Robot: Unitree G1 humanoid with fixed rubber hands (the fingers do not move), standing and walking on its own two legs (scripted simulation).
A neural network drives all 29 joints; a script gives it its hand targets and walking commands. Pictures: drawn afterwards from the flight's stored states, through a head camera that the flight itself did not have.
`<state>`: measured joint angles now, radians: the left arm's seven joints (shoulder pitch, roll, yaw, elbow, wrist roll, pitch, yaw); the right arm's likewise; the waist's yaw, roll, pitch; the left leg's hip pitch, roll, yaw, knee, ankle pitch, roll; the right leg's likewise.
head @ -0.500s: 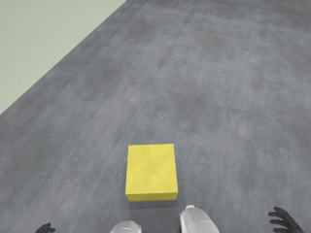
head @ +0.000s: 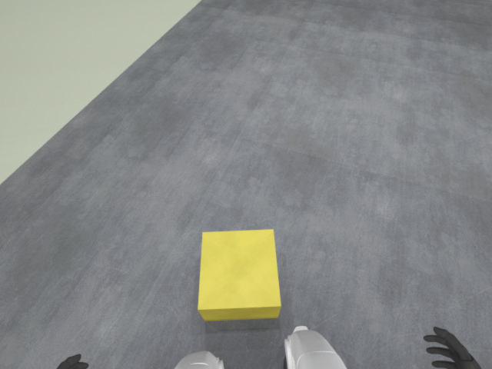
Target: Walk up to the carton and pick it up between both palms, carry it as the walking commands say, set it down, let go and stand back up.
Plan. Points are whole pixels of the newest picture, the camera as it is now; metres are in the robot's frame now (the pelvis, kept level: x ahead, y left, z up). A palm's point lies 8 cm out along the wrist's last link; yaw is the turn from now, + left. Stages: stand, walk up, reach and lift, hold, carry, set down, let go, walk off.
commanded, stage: walk up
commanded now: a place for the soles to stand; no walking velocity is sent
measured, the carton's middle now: (239, 274) +0.48 +0.06 -0.64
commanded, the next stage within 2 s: reach and lift in 0.54 s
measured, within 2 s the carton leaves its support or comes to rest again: neither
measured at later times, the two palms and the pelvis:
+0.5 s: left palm out of the picture +0.07 +0.32 -0.07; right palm out of the picture +0.10 -0.33 -0.08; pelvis -0.01 -0.01 +0.00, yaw +0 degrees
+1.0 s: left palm (103, 332) +0.19 +0.28 -0.11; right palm (414, 318) +0.20 -0.28 -0.11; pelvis -0.01 +0.00 -0.02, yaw +1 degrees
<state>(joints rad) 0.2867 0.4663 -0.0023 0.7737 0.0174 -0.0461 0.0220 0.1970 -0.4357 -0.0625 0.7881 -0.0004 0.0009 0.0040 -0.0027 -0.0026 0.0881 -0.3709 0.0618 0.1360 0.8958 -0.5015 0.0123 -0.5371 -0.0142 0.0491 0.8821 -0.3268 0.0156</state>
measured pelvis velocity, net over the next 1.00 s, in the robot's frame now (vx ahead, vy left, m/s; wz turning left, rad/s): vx -0.01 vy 0.00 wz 0.01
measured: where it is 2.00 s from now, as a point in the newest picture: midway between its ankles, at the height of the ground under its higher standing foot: outside the picture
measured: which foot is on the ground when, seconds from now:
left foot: down 0.00-1.00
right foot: down 0.00-1.00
